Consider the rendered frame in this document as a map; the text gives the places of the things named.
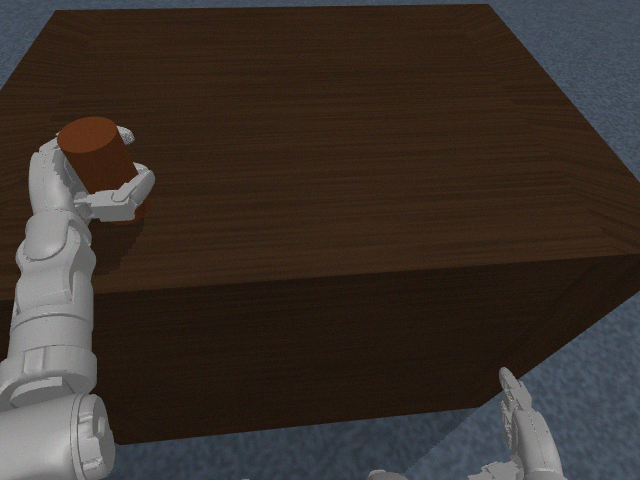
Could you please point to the left robot hand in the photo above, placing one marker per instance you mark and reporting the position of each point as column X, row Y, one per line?
column 54, row 185

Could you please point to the right robot hand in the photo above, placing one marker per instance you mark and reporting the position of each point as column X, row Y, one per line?
column 526, row 434

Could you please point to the left robot arm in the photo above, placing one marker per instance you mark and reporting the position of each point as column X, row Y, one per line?
column 51, row 428

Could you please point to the can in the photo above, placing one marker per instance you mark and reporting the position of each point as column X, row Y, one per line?
column 97, row 153

